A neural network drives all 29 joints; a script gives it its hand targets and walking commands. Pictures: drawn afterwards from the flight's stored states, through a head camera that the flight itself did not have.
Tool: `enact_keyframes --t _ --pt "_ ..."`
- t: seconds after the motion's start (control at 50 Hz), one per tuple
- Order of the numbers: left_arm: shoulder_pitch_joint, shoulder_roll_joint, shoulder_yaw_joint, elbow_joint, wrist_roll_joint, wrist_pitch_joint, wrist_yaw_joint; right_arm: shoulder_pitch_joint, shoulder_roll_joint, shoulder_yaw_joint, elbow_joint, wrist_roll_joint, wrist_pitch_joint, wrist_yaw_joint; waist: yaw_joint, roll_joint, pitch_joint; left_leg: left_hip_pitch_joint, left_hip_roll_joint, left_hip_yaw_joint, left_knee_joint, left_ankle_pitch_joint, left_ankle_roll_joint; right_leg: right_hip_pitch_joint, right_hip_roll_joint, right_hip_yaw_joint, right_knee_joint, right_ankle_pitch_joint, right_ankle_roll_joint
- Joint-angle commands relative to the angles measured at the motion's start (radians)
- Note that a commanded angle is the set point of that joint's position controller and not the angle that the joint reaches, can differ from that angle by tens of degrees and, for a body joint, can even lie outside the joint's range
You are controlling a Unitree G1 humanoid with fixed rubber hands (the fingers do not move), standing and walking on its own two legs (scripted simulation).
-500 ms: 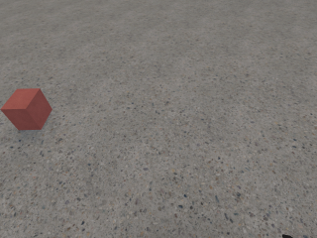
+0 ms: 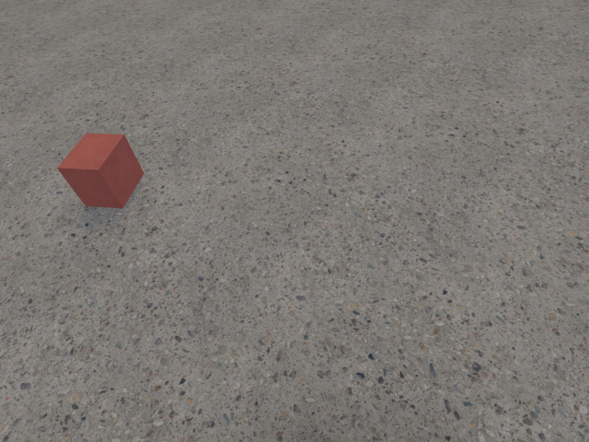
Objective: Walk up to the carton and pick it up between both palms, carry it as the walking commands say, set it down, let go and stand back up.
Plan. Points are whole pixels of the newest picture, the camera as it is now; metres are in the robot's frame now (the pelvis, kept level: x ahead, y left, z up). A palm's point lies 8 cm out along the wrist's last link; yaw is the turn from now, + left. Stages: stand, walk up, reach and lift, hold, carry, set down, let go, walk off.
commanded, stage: walk up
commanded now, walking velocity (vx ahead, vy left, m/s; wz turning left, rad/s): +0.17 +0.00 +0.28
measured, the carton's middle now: (104, 170) +1.41 +1.00 -0.65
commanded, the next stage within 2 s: none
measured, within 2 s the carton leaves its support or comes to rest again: neither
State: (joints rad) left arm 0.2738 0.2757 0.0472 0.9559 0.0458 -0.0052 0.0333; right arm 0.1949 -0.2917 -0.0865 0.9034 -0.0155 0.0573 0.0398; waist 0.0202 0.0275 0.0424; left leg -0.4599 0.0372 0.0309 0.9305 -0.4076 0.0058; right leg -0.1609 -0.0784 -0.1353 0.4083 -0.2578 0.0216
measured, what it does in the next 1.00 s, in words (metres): walks ahead, turning left: left foot, then right foot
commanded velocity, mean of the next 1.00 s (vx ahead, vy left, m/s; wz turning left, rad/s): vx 0.12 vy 0.00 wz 0.35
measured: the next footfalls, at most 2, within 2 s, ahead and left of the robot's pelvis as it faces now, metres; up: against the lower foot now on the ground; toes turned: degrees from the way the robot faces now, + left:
left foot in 0.16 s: +0.08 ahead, +0.15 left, +0.00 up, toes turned +9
right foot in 0.60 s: +0.20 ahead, -0.04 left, +0.00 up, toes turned +6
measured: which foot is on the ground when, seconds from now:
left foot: up 0.00-0.14, down 0.16-0.60, up 0.62-1.00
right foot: down 0.00-0.18, up 0.20-0.58, down 0.60-1.00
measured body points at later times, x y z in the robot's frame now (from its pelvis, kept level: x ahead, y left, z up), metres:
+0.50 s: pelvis +0.09 +0.06 +0.00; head +0.11 +0.07 +0.45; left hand +0.16 +0.32 -0.14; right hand +0.10 -0.20 -0.14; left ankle +0.04 +0.14 -0.74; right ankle +0.13 -0.06 -0.71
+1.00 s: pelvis +0.15 +0.09 +0.00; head +0.18 +0.11 +0.45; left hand +0.04 +0.30 -0.15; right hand +0.34 -0.10 -0.14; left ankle +0.13 +0.20 -0.74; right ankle +0.16 -0.04 -0.74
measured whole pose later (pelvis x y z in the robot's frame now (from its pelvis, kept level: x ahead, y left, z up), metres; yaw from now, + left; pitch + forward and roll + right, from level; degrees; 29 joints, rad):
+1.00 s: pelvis +0.15 +0.09 +0.00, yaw +21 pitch +0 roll -1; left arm 0.36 0.17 0.04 1.00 0.03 -0.02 0.03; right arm 0.13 -0.23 -0.03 0.96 -0.02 0.02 0.01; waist 0.04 0.02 0.06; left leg -0.29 0.04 0.08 0.52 -0.24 -0.01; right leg -0.14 -0.11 -0.25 0.42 -0.27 0.03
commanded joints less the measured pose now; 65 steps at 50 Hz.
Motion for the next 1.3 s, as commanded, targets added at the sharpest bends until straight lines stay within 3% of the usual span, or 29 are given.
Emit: enact_keyframes --t 0.0,0.08,0.12,0.14,0.16,0.18,0.2,0.24,0.3,0.38,0.46,0.54,0.56,0.58,0.6,0.64,0.66,0.7,0.74,0.82,0.92,0.96,1.0,1.02,1.04,1.08,1.12,1.18,1.28 --pt "0.000 0.149 0.035 -0.045 0.004 -0.025 -0.002 -0.078 -0.071 -0.005 -0.080 0.009 -0.013 0.016 0.008 -0.174 0.004 -0.012 0.043 0.001 -0.102 0.043 -0.009 0.022 -0.234 0.132 -0.189 0.173 -0.151" --pt "0.048 0.159 0.055 -0.011 0.005 -0.029 -0.013 -0.060 -0.039 -0.012 -0.062 0.030 -0.027 0.015 0.012 -0.221 -0.016 0.132 0.005 0.072 -0.287 0.042 -0.002 0.006 -0.234 0.119 -0.174 0.056 -0.133" --pt "0.036 0.147 0.046 0.006 -0.002 -0.021 -0.017 0.014 -0.037 0.000 -0.029 0.024 -0.041 0.005 -0.033 -0.174 -0.019 0.288 -0.024 0.122 -0.452 0.131 0.010 -0.049 -0.208 0.068 -0.079 0.058 -0.103" --pt "0.056 0.114 0.030 0.018 -0.001 -0.021 -0.019 0.098 -0.071 0.010 0.015 0.011 -0.053 -0.008 -0.066 -0.081 -0.052 0.447 -0.023 0.096 -0.527 0.185 0.020 -0.107 -0.152 0.022 0.070 0.097 -0.072" --pt "0.060 0.051 0.010 0.002 -0.013 -0.030 -0.024 0.187 -0.160 -0.004 0.046 -0.011 -0.067 -0.025 -0.101 0.122 -0.071 0.554 0.130 -0.112 -0.630 0.150 0.055 -0.243 -0.054 -0.053 0.297 0.018 -0.010" --pt "0.006 0.023 0.000 -0.048 -0.020 -0.024 -0.010 0.245 -0.260 -0.024 0.053 -0.012 -0.070 -0.040 -0.127 0.335 -0.051 0.509 0.363 -0.447 -0.705 0.476 0.183 -0.402 0.030 -0.018 0.536 -0.362 0.026" --pt "-0.021 0.044 0.007 -0.052 -0.020 -0.009 0.002 0.225 -0.224 -0.019 0.065 -0.006 -0.073 -0.048 -0.089 0.164 -0.028 0.421 0.390 -0.415 -0.656 0.755 0.246 -0.369 -0.002 0.104 0.680 -0.409 0.015" --pt "0.025 0.027 0.004 -0.019 -0.017 -0.012 -0.006 0.103 -0.125 0.000 0.052 0.003 -0.083 -0.049 -0.043 0.079 -0.019 0.386 0.261 -0.231 -0.659 0.602 0.228 -0.339 -0.036 0.129 0.701 -0.279 0.015" --pt "0.000 0.035 0.005 -0.029 -0.019 0.000 -0.009 0.093 -0.076 0.014 0.058 0.005 -0.087 -0.055 -0.022 0.093 -0.022 0.388 0.184 -0.164 -0.660 0.688 0.190 -0.308 -0.008 0.107 0.603 -0.181 0.012" --pt "-0.073 0.011 -0.004 -0.054 -0.024 0.010 -0.006 0.166 -0.071 0.013 0.106 0.001 -0.089 -0.063 -0.044 0.106 -0.009 0.387 0.189 -0.208 -0.692 0.543 0.215 -0.304 0.010 0.098 0.449 -0.160 0.009" --pt "-0.090 0.003 -0.003 -0.070 -0.043 0.007 0.006 0.157 -0.071 0.016 0.120 -0.010 -0.080 -0.064 -0.030 0.109 -0.001 0.322 0.183 -0.227 -0.669 0.643 0.201 -0.193 0.042 0.079 0.322 -0.138 -0.002" --pt "-0.020 -0.009 -0.005 -0.054 -0.056 -0.007 0.024 0.139 -0.057 0.019 0.127 -0.009 -0.068 -0.062 0.011 0.084 -0.018 0.251 0.128 -0.219 -0.583 0.557 0.142 -0.001 0.044 0.032 0.045 0.018 -0.028" --pt "0.026 0.018 0.003 -0.044 -0.051 -0.014 0.030 0.142 -0.032 0.027 0.120 -0.006 -0.071 -0.061 0.031 0.056 -0.040 0.174 0.087 -0.202 -0.541 0.429 0.107 0.117 -0.007 0.060 -0.035 0.087 -0.042" --pt "0.091 0.076 0.021 -0.030 -0.034 -0.023 0.034 0.152 0.019 0.039 0.106 -0.003 -0.079 -0.061 0.052 -0.086 -0.066 0.048 0.001 -0.144 -0.398 0.227 0.068 0.224 -0.172 0.241 -0.127 0.046 -0.082" --pt "0.120 0.164 0.033 -0.015 -0.027 -0.017 0.034 0.172 0.059 0.045 0.080 -0.010 -0.072 -0.064 0.046 -0.309 -0.077 -0.091 -0.111 -0.028 -0.175 -0.164 0.046 0.237 -0.397 0.516 -0.218 0.007 -0.186" --pt "0.051 0.100 0.025 -0.025 -0.023 -0.011 0.024 0.142 -0.010 0.021 0.074 -0.021 -0.049 -0.066 -0.002 -0.173 -0.006 -0.079 -0.005 -0.067 0.025 -0.145 0.031 0.081 -0.372 0.436 -0.234 -0.039 -0.214" --pt "-0.016 0.048 0.014 -0.038 -0.031 -0.014 0.025 0.141 -0.001 0.012 0.085 -0.017 -0.042 -0.063 -0.028 -0.143 0.052 -0.048 0.008 -0.067 0.076 -0.097 0.009 0.001 -0.326 0.310 -0.211 0.128 -0.209" --pt "-0.010 -0.004 0.000 -0.039 -0.034 -0.036 0.025 0.175 0.027 0.015 0.100 -0.010 -0.032 -0.050 -0.043 -0.127 0.022 -0.012 0.016 -0.034 0.141 -0.010 -0.016 0.004 -0.259 0.146 -0.153 0.442 -0.215" --pt "0.027 -0.009 -0.002 -0.026 -0.030 -0.051 0.016 0.159 0.046 0.025 0.092 -0.008 -0.027 -0.044 -0.042 -0.147 -0.022 0.012 0.016 -0.008 0.096 0.038 -0.022 0.013 -0.227 0.087 -0.136 0.529 -0.207" --pt "0.071 0.022 0.014 -0.014 -0.018 -0.045 0.005 0.022 0.051 0.044 0.048 -0.003 -0.021 -0.023 -0.010 -0.211 0.008 0.025 0.016 0.025 -0.146 0.095 -0.018 0.024 -0.215 0.050 -0.184 0.302 -0.188" --pt "0.099 0.054 0.027 0.000 -0.011 -0.034 0.001 -0.025 0.027 0.045 0.028 0.000 -0.037 -0.030 -0.002 -0.200 -0.028 0.119 -0.013 0.066 -0.317 0.078 -0.023 0.057 -0.243 0.058 -0.140 0.377 -0.166" --pt "0.083 0.067 0.032 0.002 -0.017 -0.022 0.001 0.013 0.014 0.043 0.037 -0.003 -0.048 -0.038 -0.023 -0.180 -0.053 0.226 -0.025 0.077 -0.477 0.208 -0.016 0.058 -0.219 0.025 -0.070 0.384 -0.117" --pt "0.109 0.023 0.023 0.002 -0.029 -0.012 -0.002 0.112 -0.056 0.026 0.072 -0.018 -0.059 -0.052 -0.046 -0.032 -0.116 0.461 0.070 -0.008 -0.581 0.434 0.011 -0.061 -0.128 -0.038 0.106 0.193 -0.037" --pt "0.128 -0.043 0.002 -0.018 -0.036 -0.009 0.002 0.123 -0.135 0.008 0.059 -0.010 -0.060 -0.060 -0.061 0.193 -0.124 0.535 0.241 -0.203 -0.604 0.670 0.089 -0.233 -0.026 -0.059 0.242 -0.094 0.012" --pt "0.089 -0.049 -0.006 -0.036 -0.035 0.005 0.009 0.173 -0.139 0.004 0.074 -0.002 -0.059 -0.062 -0.087 0.227 -0.104 0.509 0.335 -0.322 -0.645 0.760 0.177 -0.310 -0.001 0.008 0.419 -0.318 0.009" --pt "0.045 -0.027 0.000 -0.048 -0.027 0.018 0.003 0.097 -0.098 0.016 0.076 -0.006 -0.061 -0.070 -0.050 0.089 -0.055 0.410 0.292 -0.259 -0.676 0.581 0.216 -0.322 -0.004 0.108 0.586 -0.304 -0.001" --pt "0.047 -0.004 0.009 -0.048 -0.023 0.019 -0.006 0.048 -0.068 0.018 0.056 -0.005 -0.067 -0.064 -0.023 0.082 -0.022 0.375 0.217 -0.231 -0.709 0.410 0.194 -0.331 -0.005 0.114 0.613 -0.172 -0.003" --pt "0.049 0.003 0.017 -0.049 -0.021 0.031 0.003 0.048 -0.061 0.022 0.044 0.000 -0.081 -0.064 -0.011 0.092 -0.024 0.372 0.193 -0.171 -0.645 0.807 0.187 -0.298 0.026 0.105 0.619 -0.139 0.012" --pt "-0.069 0.012 0.011 -0.103 -0.032 0.047 0.009 0.111 -0.076 0.014 0.061 -0.005 -0.072 -0.069 -0.042 0.114 -0.047 0.404 0.184 -0.224 -0.641 0.720 0.193 -0.304 0.042 0.109 0.481 -0.148 0.017"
